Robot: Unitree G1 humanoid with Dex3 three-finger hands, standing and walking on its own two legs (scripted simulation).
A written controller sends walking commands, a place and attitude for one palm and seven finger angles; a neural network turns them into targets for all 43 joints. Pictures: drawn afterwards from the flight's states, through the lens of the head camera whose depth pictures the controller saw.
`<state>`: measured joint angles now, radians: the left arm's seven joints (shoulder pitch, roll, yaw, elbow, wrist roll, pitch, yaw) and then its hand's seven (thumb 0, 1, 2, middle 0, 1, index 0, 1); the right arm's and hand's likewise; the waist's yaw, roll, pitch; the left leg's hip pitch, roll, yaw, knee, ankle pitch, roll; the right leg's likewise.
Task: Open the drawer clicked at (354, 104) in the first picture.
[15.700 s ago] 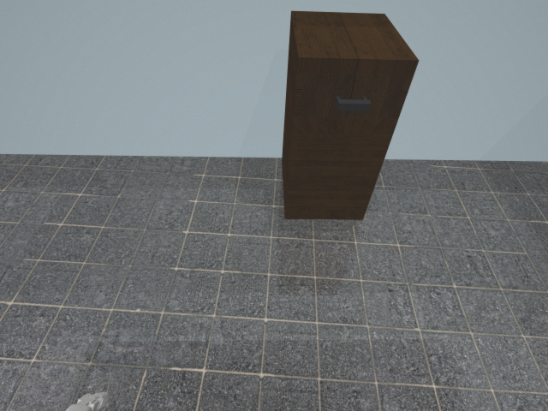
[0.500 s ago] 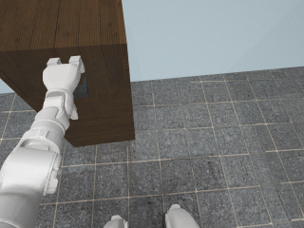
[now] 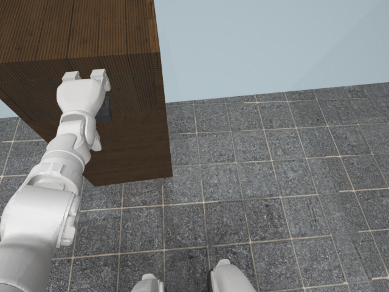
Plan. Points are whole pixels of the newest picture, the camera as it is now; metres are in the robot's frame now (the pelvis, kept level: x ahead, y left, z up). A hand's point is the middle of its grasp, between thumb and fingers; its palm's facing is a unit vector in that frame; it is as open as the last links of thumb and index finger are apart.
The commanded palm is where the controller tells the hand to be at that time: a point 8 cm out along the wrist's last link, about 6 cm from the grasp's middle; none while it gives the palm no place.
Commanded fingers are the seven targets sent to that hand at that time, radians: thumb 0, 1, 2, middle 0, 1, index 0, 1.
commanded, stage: move the hooked fingers above the handle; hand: left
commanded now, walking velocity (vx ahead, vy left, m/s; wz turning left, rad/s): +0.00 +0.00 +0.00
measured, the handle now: (88, 108) +0.57 +0.21 -0.06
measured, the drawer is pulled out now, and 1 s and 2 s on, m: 0.00 0.00 0.00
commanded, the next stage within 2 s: lower the fingers behind the handle in 0.54 s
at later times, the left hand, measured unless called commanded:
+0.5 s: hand (86, 113) +0.50 +0.19 +0.01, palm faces -0.05 -0.04 -1.00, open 13.8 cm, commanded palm +0.49 +0.19 +0.06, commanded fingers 0.00 -0.50 0.30 -0.30 -1.20 -0.30 -1.20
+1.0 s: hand (94, 116) +0.52 +0.19 -0.02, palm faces -0.05 -0.03 -1.00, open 13.8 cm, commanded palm +0.50 +0.18 +0.03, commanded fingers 0.00 -0.50 0.30 -0.30 -1.20 -0.30 -1.20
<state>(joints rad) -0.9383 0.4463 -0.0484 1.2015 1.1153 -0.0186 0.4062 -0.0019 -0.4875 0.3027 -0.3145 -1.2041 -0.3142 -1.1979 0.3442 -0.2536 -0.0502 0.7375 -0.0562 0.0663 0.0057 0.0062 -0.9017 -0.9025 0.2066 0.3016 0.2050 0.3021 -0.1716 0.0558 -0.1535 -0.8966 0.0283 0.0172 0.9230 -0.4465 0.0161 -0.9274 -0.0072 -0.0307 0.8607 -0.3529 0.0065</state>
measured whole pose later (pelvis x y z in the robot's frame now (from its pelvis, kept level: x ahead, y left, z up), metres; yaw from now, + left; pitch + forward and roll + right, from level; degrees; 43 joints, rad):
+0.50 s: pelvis +0.00 +0.00 +0.00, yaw +0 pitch +24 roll -2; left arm -0.90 0.46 -0.05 1.16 1.12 -0.07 0.40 0.00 -0.49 0.30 -0.32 -1.20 -0.32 -1.20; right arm 0.35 -0.26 -0.06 0.75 -0.06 0.06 0.00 0.01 -0.90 -0.90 0.21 0.30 0.21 0.30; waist -0.16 0.05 -0.16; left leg -0.89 0.03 0.01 0.92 -0.45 0.01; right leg -0.91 -0.01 -0.04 0.86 -0.36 0.01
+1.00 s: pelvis +0.00 +0.00 -0.01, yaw -1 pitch +27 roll -2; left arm -0.92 0.47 -0.01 1.19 1.15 -0.06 0.44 0.00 -0.49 0.30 -0.31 -1.20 -0.31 -1.20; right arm 0.36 -0.25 -0.05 0.76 -0.07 0.05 0.01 0.01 -0.90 -0.90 0.21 0.30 0.21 0.30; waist -0.18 0.06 -0.17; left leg -0.99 0.03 0.02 1.01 -0.49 0.02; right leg -1.03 0.00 -0.02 0.94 -0.39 0.01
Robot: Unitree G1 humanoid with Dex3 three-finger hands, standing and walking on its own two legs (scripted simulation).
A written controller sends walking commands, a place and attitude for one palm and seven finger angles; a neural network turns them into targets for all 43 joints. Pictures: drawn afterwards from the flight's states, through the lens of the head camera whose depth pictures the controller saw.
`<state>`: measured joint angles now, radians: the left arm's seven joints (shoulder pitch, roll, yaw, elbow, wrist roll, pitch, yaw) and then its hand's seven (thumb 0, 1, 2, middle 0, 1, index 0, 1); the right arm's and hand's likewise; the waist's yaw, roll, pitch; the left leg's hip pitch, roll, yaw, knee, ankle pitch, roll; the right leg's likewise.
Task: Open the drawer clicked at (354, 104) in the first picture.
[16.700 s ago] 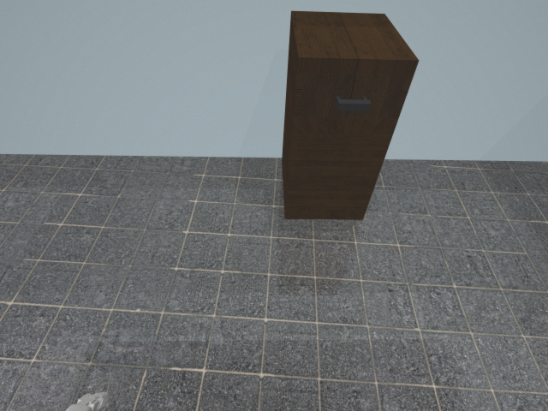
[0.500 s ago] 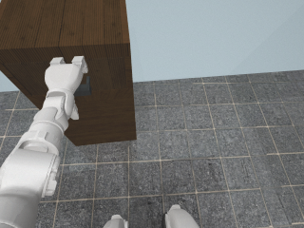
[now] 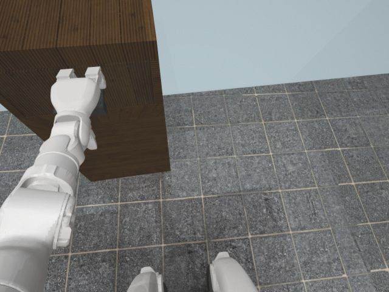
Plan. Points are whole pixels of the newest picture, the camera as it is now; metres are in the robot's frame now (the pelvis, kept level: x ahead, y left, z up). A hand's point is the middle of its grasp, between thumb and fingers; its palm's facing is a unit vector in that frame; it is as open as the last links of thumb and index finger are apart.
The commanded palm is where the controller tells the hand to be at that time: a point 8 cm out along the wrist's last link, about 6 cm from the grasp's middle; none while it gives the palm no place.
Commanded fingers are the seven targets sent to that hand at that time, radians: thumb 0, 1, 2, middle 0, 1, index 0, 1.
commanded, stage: lower the fingers behind the handle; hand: left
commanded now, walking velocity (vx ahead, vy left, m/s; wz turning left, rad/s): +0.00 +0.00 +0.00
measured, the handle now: (81, 101) +0.56 +0.22 -0.04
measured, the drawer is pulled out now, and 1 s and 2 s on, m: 0.00 0.00 0.00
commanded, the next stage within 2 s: lift the fingers back up to retry in 1.24 s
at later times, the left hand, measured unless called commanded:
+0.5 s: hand (88, 116) +0.51 +0.19 -0.03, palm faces -0.04 -0.02 -1.00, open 13.8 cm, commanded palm +0.50 +0.19 +0.01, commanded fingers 0.00 -0.50 0.30 -0.30 -1.20 -0.30 -1.20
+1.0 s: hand (89, 116) +0.51 +0.19 -0.03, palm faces -0.02 +0.00 -1.00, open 13.8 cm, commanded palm +0.50 +0.19 -0.01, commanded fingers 0.00 -0.50 0.30 -0.30 -1.20 -0.30 -1.20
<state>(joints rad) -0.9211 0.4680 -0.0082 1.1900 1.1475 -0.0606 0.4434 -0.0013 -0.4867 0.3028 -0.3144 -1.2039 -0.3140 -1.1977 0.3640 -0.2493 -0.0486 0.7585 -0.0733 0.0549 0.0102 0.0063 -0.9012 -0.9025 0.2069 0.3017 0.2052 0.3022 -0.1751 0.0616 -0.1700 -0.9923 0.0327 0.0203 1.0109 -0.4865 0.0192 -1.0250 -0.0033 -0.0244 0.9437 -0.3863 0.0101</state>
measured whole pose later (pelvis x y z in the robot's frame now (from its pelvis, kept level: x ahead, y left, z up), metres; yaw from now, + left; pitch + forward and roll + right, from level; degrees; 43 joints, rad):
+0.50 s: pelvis -0.01 -0.01 -0.02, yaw +0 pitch +29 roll -2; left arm -0.95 0.49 0.00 1.20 1.14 -0.03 0.45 0.00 -0.49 0.30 -0.31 -1.20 -0.31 -1.22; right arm 0.33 -0.26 -0.04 0.74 -0.07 0.04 0.01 0.01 -0.90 -0.90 0.21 0.30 0.20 0.30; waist -0.18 0.06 -0.17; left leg -1.10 0.04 0.01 1.11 -0.51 0.01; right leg -1.13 0.00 -0.04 1.04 -0.41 0.00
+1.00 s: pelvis -0.04 +0.00 -0.05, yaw +0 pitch +30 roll -2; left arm -1.08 0.55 -0.02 1.24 1.13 0.01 0.40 0.00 -0.49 0.30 -0.31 -1.20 -0.28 -1.32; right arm 0.34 -0.27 0.00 0.70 -0.04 0.03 0.00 0.01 -0.90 -0.90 0.21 0.30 0.21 0.30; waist -0.22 0.07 -0.17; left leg -1.26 0.03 0.01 1.25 -0.51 0.02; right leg -1.29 0.00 -0.03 1.17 -0.40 0.01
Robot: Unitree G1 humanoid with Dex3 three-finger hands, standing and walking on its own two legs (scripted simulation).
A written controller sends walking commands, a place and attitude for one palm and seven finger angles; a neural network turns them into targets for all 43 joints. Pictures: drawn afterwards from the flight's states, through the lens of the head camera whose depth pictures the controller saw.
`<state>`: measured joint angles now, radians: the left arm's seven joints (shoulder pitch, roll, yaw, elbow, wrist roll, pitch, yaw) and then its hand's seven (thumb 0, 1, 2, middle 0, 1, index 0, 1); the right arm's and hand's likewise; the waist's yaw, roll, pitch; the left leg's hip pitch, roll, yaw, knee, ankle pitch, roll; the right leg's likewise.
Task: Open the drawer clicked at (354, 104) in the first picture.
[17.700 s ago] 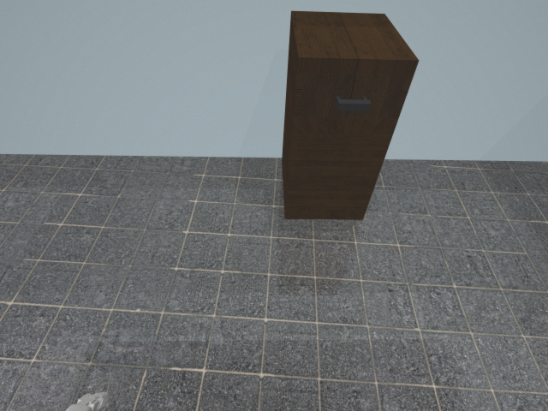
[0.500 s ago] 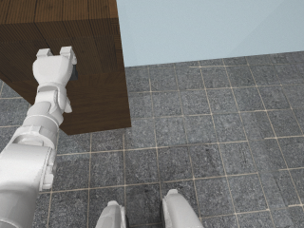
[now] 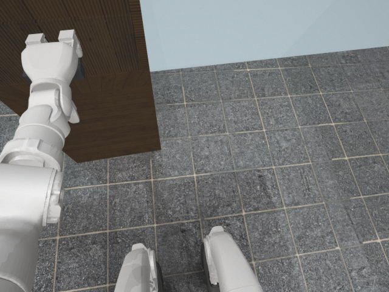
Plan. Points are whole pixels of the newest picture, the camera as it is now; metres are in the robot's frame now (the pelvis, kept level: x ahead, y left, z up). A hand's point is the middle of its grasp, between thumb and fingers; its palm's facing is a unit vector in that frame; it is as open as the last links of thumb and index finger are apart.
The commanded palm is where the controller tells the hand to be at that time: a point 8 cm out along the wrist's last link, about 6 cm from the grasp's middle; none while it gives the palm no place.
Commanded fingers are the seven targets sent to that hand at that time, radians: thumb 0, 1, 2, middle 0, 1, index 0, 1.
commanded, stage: lower the fingers behind the handle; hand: left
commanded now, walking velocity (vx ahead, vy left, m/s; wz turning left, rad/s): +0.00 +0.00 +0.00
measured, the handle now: (55, 64) +0.61 +0.22 +0.01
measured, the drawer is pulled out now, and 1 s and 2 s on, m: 0.00 0.00 0.00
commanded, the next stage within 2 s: lift the fingers back up to retry in 0.24 s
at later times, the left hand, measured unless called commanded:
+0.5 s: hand (63, 78) +0.56 +0.20 +0.02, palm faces -0.05 +0.00 -1.00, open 13.7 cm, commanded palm +0.54 +0.19 +0.06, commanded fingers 0.00 -0.50 0.30 -0.30 -1.20 -0.30 -1.20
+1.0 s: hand (43, 60) +0.56 +0.21 +0.07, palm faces -0.09 -0.03 -1.00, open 13.9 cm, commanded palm +0.54 +0.20 +0.12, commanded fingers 0.00 -0.50 0.30 -0.30 -1.20 -0.30 -1.20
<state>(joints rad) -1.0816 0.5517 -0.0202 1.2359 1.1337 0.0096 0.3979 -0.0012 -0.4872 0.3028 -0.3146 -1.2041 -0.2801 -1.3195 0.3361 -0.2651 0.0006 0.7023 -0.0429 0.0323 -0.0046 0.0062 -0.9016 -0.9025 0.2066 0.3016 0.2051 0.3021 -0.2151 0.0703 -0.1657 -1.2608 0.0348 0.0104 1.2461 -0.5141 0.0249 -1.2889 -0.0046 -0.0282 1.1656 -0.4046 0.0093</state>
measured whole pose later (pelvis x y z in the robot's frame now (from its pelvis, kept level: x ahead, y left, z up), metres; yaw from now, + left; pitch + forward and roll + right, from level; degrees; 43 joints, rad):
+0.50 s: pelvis -0.01 +0.00 +0.00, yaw +0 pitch +30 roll -2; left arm -1.10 0.58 -0.02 1.21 1.12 0.02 0.33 0.00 -0.49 0.30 -0.31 -1.20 -0.30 -1.31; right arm 0.35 -0.26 0.01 0.69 -0.03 0.01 -0.02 0.01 -0.90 -0.90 0.21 0.30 0.21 0.30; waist -0.23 0.08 -0.15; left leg -1.27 0.04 0.01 1.24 -0.50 0.02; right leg -1.30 0.00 -0.03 1.16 -0.39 0.01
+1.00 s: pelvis +0.05 +0.00 +0.06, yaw +0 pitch +24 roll -3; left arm -0.93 0.49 -0.06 1.16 1.08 0.01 0.33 0.00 -0.49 0.30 -0.31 -1.20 -0.31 -1.20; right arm 0.37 -0.26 -0.04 0.73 -0.04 0.05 -0.01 0.01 -0.90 -0.90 0.21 0.30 0.21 0.30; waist -0.16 0.06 -0.15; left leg -0.89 0.04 0.01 0.93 -0.46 0.02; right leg -0.91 0.01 -0.03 0.84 -0.36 0.01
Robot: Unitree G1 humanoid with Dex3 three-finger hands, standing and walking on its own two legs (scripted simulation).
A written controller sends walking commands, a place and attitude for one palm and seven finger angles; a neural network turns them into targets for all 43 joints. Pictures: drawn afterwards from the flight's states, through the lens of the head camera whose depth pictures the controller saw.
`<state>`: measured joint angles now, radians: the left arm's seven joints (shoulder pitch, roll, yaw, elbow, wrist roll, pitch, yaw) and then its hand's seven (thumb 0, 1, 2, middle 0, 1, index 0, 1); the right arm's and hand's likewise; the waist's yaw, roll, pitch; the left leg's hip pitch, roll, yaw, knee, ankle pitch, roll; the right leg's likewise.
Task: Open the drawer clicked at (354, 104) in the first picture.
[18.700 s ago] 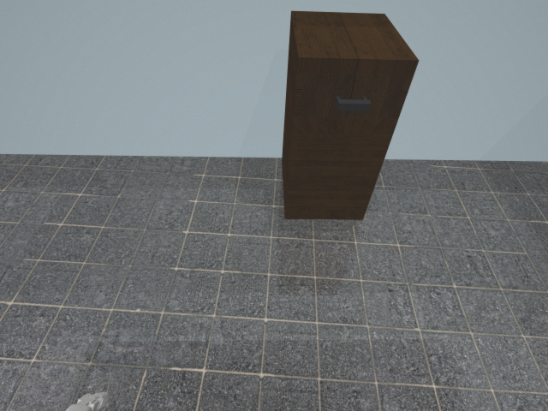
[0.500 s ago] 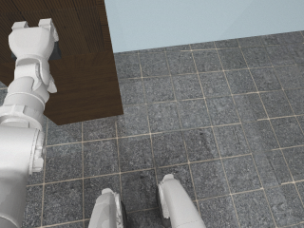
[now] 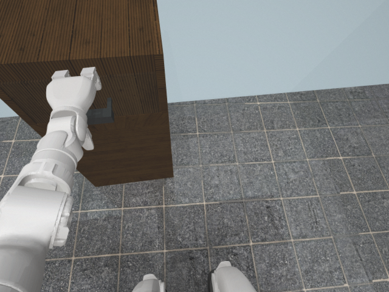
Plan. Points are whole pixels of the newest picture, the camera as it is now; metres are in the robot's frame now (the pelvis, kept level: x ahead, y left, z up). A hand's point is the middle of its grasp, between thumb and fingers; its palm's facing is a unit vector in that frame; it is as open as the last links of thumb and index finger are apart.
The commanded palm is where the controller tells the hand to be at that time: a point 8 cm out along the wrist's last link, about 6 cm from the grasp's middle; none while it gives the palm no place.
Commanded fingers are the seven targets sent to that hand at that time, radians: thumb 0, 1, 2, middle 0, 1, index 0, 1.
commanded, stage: lift the fingers back up to retry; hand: left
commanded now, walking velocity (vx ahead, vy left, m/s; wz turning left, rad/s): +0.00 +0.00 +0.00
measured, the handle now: (90, 109) +0.56 +0.22 -0.06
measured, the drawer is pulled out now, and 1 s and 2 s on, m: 0.00 0.00 0.00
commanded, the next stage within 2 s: re-aim the fingers above the handle in 0.12 s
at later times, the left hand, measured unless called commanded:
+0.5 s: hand (86, 111) +0.51 +0.20 +0.01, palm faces -0.06 -0.01 -1.00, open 13.8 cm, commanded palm +0.49 +0.18 +0.06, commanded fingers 0.00 -0.50 0.30 -0.30 -1.20 -0.30 -1.20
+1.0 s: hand (85, 115) +0.50 +0.20 +0.00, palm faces -0.07 +0.02 -1.00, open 13.8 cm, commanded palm +0.49 +0.19 +0.06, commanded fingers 0.00 -0.50 0.30 -0.30 -1.20 -0.30 -1.20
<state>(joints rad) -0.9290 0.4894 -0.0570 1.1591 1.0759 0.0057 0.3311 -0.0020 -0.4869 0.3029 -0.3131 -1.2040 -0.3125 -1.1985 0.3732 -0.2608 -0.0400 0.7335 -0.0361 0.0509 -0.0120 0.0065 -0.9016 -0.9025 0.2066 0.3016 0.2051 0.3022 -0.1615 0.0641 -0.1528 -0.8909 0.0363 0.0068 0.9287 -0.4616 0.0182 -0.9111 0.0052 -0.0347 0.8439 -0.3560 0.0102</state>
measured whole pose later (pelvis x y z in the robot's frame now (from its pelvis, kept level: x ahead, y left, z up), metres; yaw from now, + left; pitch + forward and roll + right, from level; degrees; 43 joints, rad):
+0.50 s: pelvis +0.01 +0.00 +0.00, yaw +0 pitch +24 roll -2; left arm -0.90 0.43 -0.06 1.15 1.10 0.04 0.40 0.00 -0.49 0.30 -0.31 -1.20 -0.31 -1.20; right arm 0.34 -0.24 -0.05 0.76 -0.05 0.07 0.01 0.01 -0.90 -0.90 0.21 0.30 0.21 0.30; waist -0.14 0.07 -0.15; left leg -0.85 0.03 0.01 0.90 -0.46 0.02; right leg -0.88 0.00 -0.03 0.83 -0.36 0.01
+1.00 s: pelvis -0.01 -0.01 +0.00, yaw +0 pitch +24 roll -2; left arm -0.95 0.47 -0.07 1.21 1.10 0.03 0.41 0.00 -0.49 0.30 -0.31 -1.20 -0.31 -1.20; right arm 0.35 -0.25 -0.05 0.77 -0.04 0.04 -0.01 0.01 -0.90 -0.90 0.21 0.30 0.20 0.30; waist -0.16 0.06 -0.14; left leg -0.90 0.03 0.01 0.92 -0.44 0.01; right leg -0.93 0.00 -0.03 0.86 -0.35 0.00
